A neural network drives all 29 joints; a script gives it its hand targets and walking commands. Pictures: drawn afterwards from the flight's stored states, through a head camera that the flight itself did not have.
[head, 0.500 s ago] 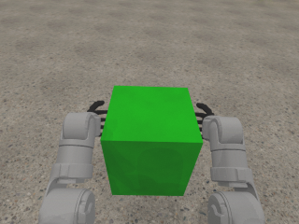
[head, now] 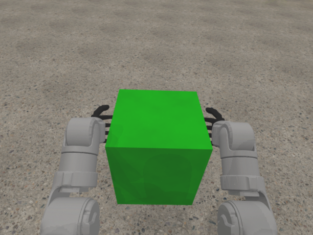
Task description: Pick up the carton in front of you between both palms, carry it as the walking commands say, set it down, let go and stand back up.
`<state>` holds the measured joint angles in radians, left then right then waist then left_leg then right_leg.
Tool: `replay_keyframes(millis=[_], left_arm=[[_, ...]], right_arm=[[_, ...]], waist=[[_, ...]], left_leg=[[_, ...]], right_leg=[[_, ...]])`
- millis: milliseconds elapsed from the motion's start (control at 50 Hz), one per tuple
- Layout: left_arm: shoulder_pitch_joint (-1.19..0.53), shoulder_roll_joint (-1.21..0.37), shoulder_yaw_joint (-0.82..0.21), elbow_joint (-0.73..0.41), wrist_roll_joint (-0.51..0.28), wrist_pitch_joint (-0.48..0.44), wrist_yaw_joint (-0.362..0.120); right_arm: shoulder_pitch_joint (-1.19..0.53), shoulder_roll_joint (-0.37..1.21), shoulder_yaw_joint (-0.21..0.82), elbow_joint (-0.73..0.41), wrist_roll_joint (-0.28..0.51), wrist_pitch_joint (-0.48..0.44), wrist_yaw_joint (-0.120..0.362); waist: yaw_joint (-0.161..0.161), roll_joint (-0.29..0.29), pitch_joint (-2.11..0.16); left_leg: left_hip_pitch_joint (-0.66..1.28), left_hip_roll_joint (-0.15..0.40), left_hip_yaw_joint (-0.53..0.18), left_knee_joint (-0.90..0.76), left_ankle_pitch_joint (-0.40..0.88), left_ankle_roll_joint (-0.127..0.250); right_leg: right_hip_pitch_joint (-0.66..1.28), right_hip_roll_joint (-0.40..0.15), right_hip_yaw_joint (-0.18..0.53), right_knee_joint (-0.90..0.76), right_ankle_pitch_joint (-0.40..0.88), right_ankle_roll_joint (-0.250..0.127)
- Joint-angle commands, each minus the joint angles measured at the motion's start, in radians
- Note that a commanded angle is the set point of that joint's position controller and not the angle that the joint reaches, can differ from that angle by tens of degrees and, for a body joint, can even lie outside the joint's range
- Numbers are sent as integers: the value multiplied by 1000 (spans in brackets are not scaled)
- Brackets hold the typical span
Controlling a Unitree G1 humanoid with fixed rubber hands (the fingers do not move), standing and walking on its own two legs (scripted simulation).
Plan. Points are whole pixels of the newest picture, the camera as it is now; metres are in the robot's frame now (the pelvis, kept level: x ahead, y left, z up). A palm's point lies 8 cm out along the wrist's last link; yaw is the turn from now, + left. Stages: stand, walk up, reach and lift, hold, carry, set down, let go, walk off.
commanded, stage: carry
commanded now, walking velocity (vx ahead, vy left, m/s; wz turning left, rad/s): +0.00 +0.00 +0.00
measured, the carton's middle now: (156, 148) +0.35 +0.00 +0.05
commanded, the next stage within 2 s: none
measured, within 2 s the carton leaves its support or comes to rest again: neither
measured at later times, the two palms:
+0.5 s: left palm (108, 115) +0.41 +0.14 +0.12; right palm (216, 114) +0.42 -0.16 +0.12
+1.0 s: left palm (122, 70) +0.68 +0.13 +0.10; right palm (201, 76) +0.65 -0.16 +0.10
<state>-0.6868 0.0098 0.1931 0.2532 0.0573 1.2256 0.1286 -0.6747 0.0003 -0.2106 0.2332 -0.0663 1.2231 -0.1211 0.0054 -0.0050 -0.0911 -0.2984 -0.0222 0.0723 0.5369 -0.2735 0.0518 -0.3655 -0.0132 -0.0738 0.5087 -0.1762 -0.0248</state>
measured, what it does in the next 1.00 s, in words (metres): walks ahead: left foot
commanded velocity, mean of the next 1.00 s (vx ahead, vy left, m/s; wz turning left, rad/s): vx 0.46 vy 0.00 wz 0.00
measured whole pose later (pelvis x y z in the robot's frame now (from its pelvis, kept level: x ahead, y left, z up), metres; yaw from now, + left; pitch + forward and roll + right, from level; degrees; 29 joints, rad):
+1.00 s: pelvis +0.30 +0.02 -0.02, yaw +0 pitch +4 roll +2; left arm -0.71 -0.03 0.24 0.04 0.09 1.23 0.14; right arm -0.67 0.02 -0.23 0.06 -0.02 1.18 -0.14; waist -0.11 -0.07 0.00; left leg -0.18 -0.07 0.11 0.64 -0.46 0.09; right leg -0.56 -0.01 -0.07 0.47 0.23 -0.05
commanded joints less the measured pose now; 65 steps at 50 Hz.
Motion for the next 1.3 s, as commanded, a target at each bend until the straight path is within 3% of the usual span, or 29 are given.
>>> replay_keyframes(millis=[0, 80, 160, 200, 240, 300, 340, 380, 420, 460, 520, 580, 640, 660, 680, 700, 740, 800, 840, 920, 980, 1020, 1040, 1060, 1080, 1100, 1120, 1180, 1280], left_arm=[[-746, -1137, -542, -134, -429, -33, -237], [-746, -1138, -542, -134, -429, -33, -237], [-760, -1138, -546, -142, -434, -31, -237], [-772, -1143, -547, -131, -430, -31, -237], [-755, -1142, -541, -112, -426, -30, -238], [-727, -1135, -522, -84, -417, -31, -238], [-708, -1130, -510, -67, -410, -33, -237], [-671, -1099, -487, -30, -394, -38, -234], [-697, -1097, -490, -70, -397, -45, -230], [-791, -1119, -537, -175, -434, -51, -224], [-848, -1146, -597, -280, -481, -50, -211], [-800, -1148, -611, -271, -487, -39, -211], [-717, -1143, -602, -188, -463, -34, -220], [-724, -1151, -585, -164, -455, -29, -228], [-757, -1160, -597, -163, -450, -29, -236], [-788, -1185, -619, -164, -459, -35, -239], [-811, -1208, -621, -196, -469, -49, -232], [-765, -1186, -613, -243, -450, -50, -202], [-722, -1147, -606, -271, -417, -44, -180], [-620, -1038, -573, -251, -313, -28, -161], [-582, -981, -540, -212, -262, -21, -178], [-590, -964, -526, -182, -265, -21, -201], [-568, -958, -512, -146, -265, -20, -215], [-566, -933, -491, -95, -267, -16, -223], [-577, -923, -487, -58, -278, -10, -228], [-595, -939, -478, -34, -297, -16, -233], [-622, -1012, -499, -52, -344, -23, -244], [-824, -1174, -592, -199, -475, -42, -266], [-823, -1257, -661, -285, -539, -88, -267]], right_arm=[[-734, 1115, 552, -108, 418, -26, 231], [-734, 1115, 552, -109, 418, -26, 232], [-743, 1105, 550, -114, 415, -25, 231], [-754, 1101, 550, -110, 417, -24, 230], [-746, 1098, 549, -99, 418, -26, 230], [-745, 1101, 551, -89, 424, -32, 230], [-748, 1111, 554, -86, 430, -33, 230], [-744, 1124, 541, -57, 426, -30, 233], [-756, 1137, 545, -40, 428, -33, 236], [-773, 1152, 554, -69, 440, -37, 232], [-766, 1146, 562, -131, 439, -31, 212], [-687, 1112, 550, -134, 409, -19, 202], [-621, 1092, 528, -76, 381, -17, 215], [-629, 1058, 518, -56, 360, -28, 218], [-618, 1070, 520, -45, 354, -40, 221], [-641, 1076, 529, -83, 368, -45, 225], [-762, 1121, 581, -197, 419, -55, 228], [-832, 1126, 629, -333, 473, -60, 222], [-808, 1110, 645, -371, 494, -51, 225], [-740, 1095, 676, -305, 517, -35, 255], [-734, 1101, 690, -226, 522, -44, 276], [-732, 1115, 692, -181, 510, -46, 281], [-754, 1103, 680, -163, 503, -43, 280], [-754, 1093, 662, -113, 492, -26, 275], [-744, 1073, 628, -83, 479, -15, 266], [-765, 1075, 599, -93, 474, -11, 256], [-794, 1074, 594, -109, 460, -12, 244], [-793, 1138, 570, -156, 428, -33, 223], [-671, 1159, 575, -185, 369, -78, 196]], waist=[[0, 7, -372], [-1, 7, -372], [-8, 48, -335], [-28, 92, -262], [-40, 131, -232], [-29, 100, -283], [-4, 5, -328], [29, -228, -303], [74, -161, -277], [71, -98, -306], [56, -159, -334], [22, -135, -353], [-15, -72, -366], [-3, 137, -397], [-61, 289, -411], [-88, 256, -370], [-103, 68, -342], [-87, 94, -363], [-115, 112, -368], [-128, 89, -286], [-33, 120, -305], [69, 24, -326], [92, -135, -278], [31, -232, -333], [34, -263, -388], [69, -314, -479], [70, -141, -425], [47, 1, -348], [61, -58, -365]], left_leg=[[93, 143, -127, -79, 188, 14], [94, 143, -126, -78, 191, 15], [69, 154, -190, -184, -268, 56], [85, 212, -284, -253, -369, 88], [139, 250, -309, -244, -293, 119], [129, 224, -230, -140, -85, 110], [-22, 153, -130, 13, -70, 58], [-365, 25, 5, 268, -244, -2], [-539, 33, -36, 386, -365, 0], [-458, 49, -38, 322, -274, -4], [-284, 16, 17, 212, -141, -14], [-139, 13, 54, 137, 10, -11], [112, 17, 49, -132, 265, -13], [324, 187, -221, -138, 240, 86], [489, 310, -445, -146, 252, 176], [566, 333, -503, -151, 228, 192], [592, 309, -426, -101, 225, 152], [540, 263, -334, -114, 240, 124], [582, 201, -274, -82, 224, 114], [365, 103, -159, -50, 186, 95], [234, 119, -115, 155, 262, 89], [45, 72, -28, 419, 287, 69], [-161, -14, 15, 639, -132, 47], [-365, -22, -51, 726, -297, 31], [-435, 3, -95, 787, -310, 19], [-567, 21, -110, 931, -312, 2], [-599, 75, -147, 878, -206, -20], [-533, 119, -116, 750, -147, -48], [-583, 108, -55, 577, 4, -47]], right_leg=[[174, -118, 116, -41, 139, -42], [174, -118, 115, -41, 139, -41], [98, -60, 77, -15, -272, -39], [-16, -16, 28, 54, -279, -33], [-85, 6, -19, 76, -215, -31], [22, 7, -24, 12, -169, -43], [207, -76, 119, -33, -205, -90], [430, -293, 472, -106, -143, -222], [511, -356, 563, -120, 12, -287], [447, -321, 451, -136, 12, -241], [348, -239, 290, -145, 7, -181], [285, -204, 180, -57, 114, -150], [198, -133, 45, 203, 154, -64], [-27, -51, -13, 407, 98, 12], [-280, 18, -36, 536, -243, 50], [-450, 31, 13, 582, -357, 39], [-528, -12, 55, 541, -257, 19], [-459, 1, 40, 454, -122, 15], [-487, 19, 19, 355, 39, 14], [-199, 52, -35, -55, 424, -6], [48, 7, -9, -91, 562, -66], [338, 4, -16, -158, 513, -79], [469, -47, 45, -156, 469, -91], [686, -196, 241, 56, 800, -136], [751, -279, 352, 87, 812, -195], [763, -393, 601, -7, 209, -327], [613, -350, 601, -97, -67, -334], [380, -285, 517, -108, 58, -303], [454, -200, 353, -69, 398, -229]])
